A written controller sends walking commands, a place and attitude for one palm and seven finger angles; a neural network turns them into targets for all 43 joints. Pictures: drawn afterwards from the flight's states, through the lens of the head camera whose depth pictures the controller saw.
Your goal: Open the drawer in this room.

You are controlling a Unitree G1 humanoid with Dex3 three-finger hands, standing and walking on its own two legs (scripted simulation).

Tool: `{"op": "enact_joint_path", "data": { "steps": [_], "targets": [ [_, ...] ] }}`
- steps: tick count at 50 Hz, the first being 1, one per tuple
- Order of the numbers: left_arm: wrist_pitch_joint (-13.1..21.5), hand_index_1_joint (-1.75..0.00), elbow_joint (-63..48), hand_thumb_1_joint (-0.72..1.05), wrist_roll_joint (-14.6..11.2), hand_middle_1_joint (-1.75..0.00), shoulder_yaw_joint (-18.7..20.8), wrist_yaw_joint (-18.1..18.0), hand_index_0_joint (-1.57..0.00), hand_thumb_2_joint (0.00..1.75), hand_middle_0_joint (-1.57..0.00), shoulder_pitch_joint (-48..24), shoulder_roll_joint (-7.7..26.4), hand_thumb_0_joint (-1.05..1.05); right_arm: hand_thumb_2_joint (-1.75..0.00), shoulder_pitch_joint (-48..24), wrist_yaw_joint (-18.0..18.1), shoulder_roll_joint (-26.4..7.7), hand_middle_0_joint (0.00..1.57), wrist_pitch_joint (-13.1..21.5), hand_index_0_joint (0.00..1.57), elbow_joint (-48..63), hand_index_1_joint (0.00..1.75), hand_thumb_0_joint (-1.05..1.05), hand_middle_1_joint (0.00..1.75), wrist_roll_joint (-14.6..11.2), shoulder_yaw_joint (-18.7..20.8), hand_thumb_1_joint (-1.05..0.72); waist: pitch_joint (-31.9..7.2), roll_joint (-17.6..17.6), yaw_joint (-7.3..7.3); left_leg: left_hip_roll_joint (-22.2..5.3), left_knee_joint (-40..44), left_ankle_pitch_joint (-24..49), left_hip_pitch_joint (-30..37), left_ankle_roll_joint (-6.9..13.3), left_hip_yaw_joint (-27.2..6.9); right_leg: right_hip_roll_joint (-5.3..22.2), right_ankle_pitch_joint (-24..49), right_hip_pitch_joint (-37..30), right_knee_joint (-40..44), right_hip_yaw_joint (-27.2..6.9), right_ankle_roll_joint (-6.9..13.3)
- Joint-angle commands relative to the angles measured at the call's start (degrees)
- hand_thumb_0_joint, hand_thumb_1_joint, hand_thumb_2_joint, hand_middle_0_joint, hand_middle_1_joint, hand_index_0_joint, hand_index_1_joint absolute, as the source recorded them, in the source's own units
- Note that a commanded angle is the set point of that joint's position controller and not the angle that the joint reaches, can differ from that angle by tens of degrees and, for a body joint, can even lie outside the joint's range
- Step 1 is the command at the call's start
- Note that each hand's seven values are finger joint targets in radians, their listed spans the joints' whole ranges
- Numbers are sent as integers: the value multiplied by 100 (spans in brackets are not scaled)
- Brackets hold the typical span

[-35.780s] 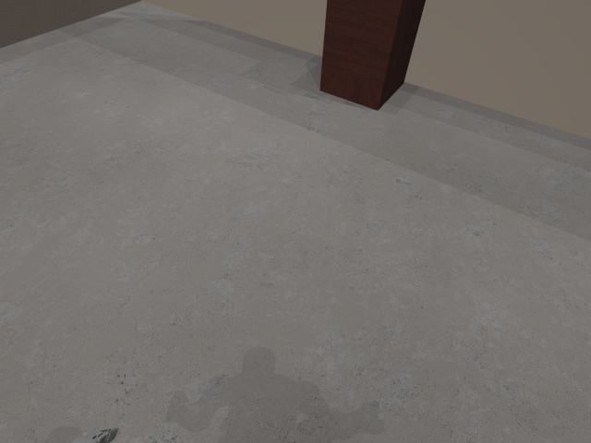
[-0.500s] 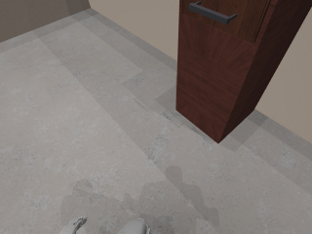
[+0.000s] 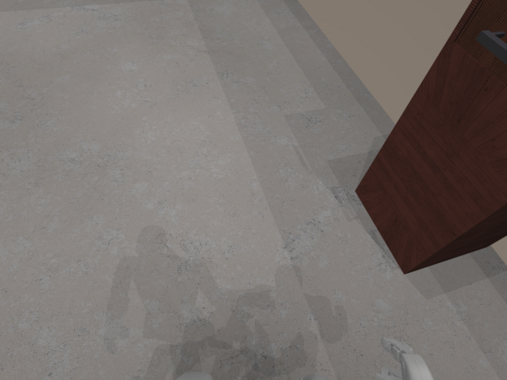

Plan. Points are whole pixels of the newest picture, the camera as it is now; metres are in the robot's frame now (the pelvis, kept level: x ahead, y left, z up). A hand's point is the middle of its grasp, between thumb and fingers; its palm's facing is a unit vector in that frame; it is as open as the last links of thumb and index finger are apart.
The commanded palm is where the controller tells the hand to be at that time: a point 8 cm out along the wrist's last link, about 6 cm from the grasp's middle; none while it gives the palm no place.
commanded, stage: walk to a spot facing it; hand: left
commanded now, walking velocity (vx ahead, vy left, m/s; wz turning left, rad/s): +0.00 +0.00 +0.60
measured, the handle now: out of the picture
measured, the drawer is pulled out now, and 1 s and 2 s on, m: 0.00 0.00 0.00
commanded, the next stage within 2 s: turn to face it in 1.04 s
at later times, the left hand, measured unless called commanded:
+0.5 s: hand (150, 370) +0.13 +0.18 -0.13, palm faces +0.28 -0.92 -0.26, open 7.4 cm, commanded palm none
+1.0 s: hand out of the picture +0.06 +0.22 -0.17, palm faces +0.63 -0.74 -0.23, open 7.4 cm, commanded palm none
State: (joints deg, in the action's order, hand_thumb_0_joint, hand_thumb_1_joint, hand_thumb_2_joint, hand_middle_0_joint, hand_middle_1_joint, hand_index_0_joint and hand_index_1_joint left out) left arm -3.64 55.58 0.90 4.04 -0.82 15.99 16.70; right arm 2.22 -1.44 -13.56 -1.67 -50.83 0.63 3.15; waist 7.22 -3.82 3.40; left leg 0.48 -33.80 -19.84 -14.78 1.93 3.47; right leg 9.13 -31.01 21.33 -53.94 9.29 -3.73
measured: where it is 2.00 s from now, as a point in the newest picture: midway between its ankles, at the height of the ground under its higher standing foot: (209, 305)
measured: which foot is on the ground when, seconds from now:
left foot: down 0.00-0.38, up 0.40-0.86, down 0.88-1.00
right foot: up 0.00-0.36, down 0.38-0.88, up 0.90-1.00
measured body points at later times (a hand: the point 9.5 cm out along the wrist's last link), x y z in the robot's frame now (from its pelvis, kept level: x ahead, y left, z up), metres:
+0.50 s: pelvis +0.07 -0.04 +0.01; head +0.11 -0.06 +0.46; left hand +0.11 +0.23 -0.11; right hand +0.14 -0.29 -0.16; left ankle -0.01 +0.09 -0.65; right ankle +0.10 -0.14 -0.73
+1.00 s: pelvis +0.22 +0.08 +0.00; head +0.26 +0.13 +0.44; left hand +0.03 +0.26 -0.16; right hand +0.49 -0.03 -0.13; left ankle +0.20 +0.16 -0.73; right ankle +0.21 -0.10 -0.62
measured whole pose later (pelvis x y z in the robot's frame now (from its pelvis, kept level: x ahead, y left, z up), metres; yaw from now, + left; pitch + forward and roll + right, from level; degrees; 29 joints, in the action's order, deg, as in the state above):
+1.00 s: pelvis +0.22 +0.08 +0.00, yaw +36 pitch +0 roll +0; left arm -0.2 59.7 0.7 3.5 0.4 18.9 13.0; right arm 2.8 -1.0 -13.7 2.5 -50.9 1.0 2.9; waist 8.5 -0.9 3.3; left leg 1.7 -36.2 -16.3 -20.5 4.6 5.1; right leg 9.3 -26.3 22.9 -73.6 5.5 -4.3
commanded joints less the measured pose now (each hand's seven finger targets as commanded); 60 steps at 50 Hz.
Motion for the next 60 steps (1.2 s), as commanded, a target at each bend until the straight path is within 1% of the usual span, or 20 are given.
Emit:
{"op": "enact_joint_path", "data": {
  "steps": [1,9,13,17,18,19,20,21,22,24,26,38,40,42,43,44,46,48,51,60],
  "targets": [
    [224,-30,-642,90,-21,-30,128,19,-20,90,-20,-446,440,0,-90,601,246,-1182,20,71,20,161,30,0,30,24,288,-90,-974,1362,-462,-1550,1085,4614,1439,803,-1494,-139,438,1367,-1346,-748,-170],
    [279,-30,-850,90,11,-30,91,154,-20,90,-20,-878,369,0,-90,1005,164,-1112,20,206,20,135,30,0,30,55,289,-90,-483,1331,-545,-1252,1873,869,792,851,-2174,-282,910,1289,-305,-777,-228],
    [385,-30,-1052,90,1,-30,65,222,-20,90,-20,-1232,287,0,-90,1171,159,-1147,20,234,20,94,30,0,30,84,343,-90,-509,1426,-598,-1171,1781,493,745,884,-2515,-441,790,934,798,-660,-200],
    [499,-30,-852,90,-11,-30,96,236,-20,90,-20,-421,241,0,-90,896,187,-1050,20,215,20,141,30,0,30,74,345,-90,-792,1267,-148,-805,893,675,-378,618,-2461,-820,1241,-1160,2368,-385,-92],
    [572,-30,-674,90,2,-30,176,197,-20,90,-20,196,475,0,-90,808,181,-841,20,239,20,182,30,0,30,33,302,-90,-997,627,168,-404,159,52,-1276,336,-2101,-450,1460,-2486,3159,-695,-14],
    [639,-30,-539,90,82,-30,317,95,-20,90,-20,823,1147,0,-90,1001,150,-324,20,290,20,266,30,0,30,-33,196,-90,-1449,-1263,385,301,-1677,-1226,-2440,-98,-1050,1378,336,-3686,3888,-2550,449],
    [568,-30,-548,90,-11,-30,276,57,-20,90,-20,911,1277,0,-90,643,117,-532,20,284,20,462,30,0,30,45,251,-90,-977,-1189,435,179,-2725,-1693,-2901,-180,-845,2126,-98,-2962,4320,-3520,844],
    [578,-30,-594,90,-20,-30,320,7,-20,90,-20,571,1147,0,-90,648,68,-665,20,221,20,410,30,0,30,52,311,-90,-762,-1105,248,-120,-3425,-1184,-2802,-151,-977,2188,-985,-2258,4532,-3648,950],
    [614,-30,-664,90,-1,-30,275,7,-20,90,-20,232,976,0,-90,569,5,-618,20,190,20,293,30,0,30,90,324,-90,-251,-852,112,-329,-3856,-682,-2847,-169,-958,2052,-1416,-1600,4682,-3430,921],
    [719,-30,-652,90,5,-30,105,17,-20,90,-20,-200,408,0,-90,873,-110,-419,20,106,20,-27,30,0,30,125,320,-90,-69,-291,-280,-490,-3960,389,-2442,-294,-756,1325,201,-1128,4478,-1645,545],
    [784,-30,-531,90,9,-30,64,5,-20,90,-20,-91,206,0,-90,1124,-144,-261,20,48,20,-182,30,0,30,82,303,-90,-177,-517,-366,-481,-3841,762,-2362,-395,-547,988,1592,-1360,4324,-743,491],
    [820,-30,184,90,72,-30,65,-48,-20,90,-20,1119,380,0,-90,-531,-279,6,20,137,20,335,30,0,30,85,4,-90,-82,-459,50,-393,-877,624,-2080,-145,406,1206,4645,-2621,3845,560,691],
    [813,-30,175,90,61,-30,107,-38,-20,90,-20,1037,569,0,-90,-158,-212,-106,20,210,20,286,30,0,30,96,14,-90,-478,-552,-156,-95,-510,268,-1330,57,658,1308,6168,-2842,3060,743,672],
    [810,-30,108,90,3,-30,114,0,-20,90,-20,768,767,0,-90,1003,-103,-462,20,288,20,59,30,0,30,125,138,-90,-1314,-389,-824,319,274,573,577,294,730,1125,6568,-2255,1081,1073,418],
    [821,-30,-47,90,-37,-30,109,75,-20,90,-20,679,634,0,-90,1835,-10,-1028,20,316,20,-120,30,0,30,156,290,-90,-2022,309,-1267,-395,561,1129,2459,594,-196,817,4768,-843,-570,947,211],
    [810,-30,-334,90,-107,-30,58,183,-20,90,-20,516,257,0,-90,2248,56,-1822,20,342,20,-246,30,0,30,128,485,-90,-2309,1828,-1331,-2276,667,3151,3582,1363,-2963,-213,-121,1356,-2315,428,-84],
    [709,-30,-555,90,-102,-30,88,56,-20,90,-20,-145,267,0,-90,2043,171,-1755,20,350,20,-186,30,0,30,-27,449,-90,-2153,978,-1139,-2478,1115,3324,2739,1473,-2937,-31,173,1842,-2866,-688,-32],
    [628,-30,-350,90,1,-30,101,104,-20,90,-20,-46,160,0,-90,1271,211,-1092,20,443,20,-10,30,0,30,36,260,-90,-1092,867,-710,-1819,1366,2826,1312,1084,-1987,195,644,1498,-2346,-788,-42],
    [510,-30,-234,90,58,-30,70,133,-20,90,-20,340,-3,0,-90,956,188,-811,20,536,20,-18,30,0,30,21,164,-90,-932,900,-290,-1304,1543,3268,728,876,-1260,90,1069,1088,-1680,-698,-139],
    [469,-30,-653,90,23,-30,-79,117,-20,90,-20,-812,-157,0,-90,1601,241,-534,20,537,20,-338,30,0,30,20,179,-90,-564,1006,-444,-1148,1516,4385,1187,827,-1077,-163,1934,1339,238,-587,-155]
  ]
}}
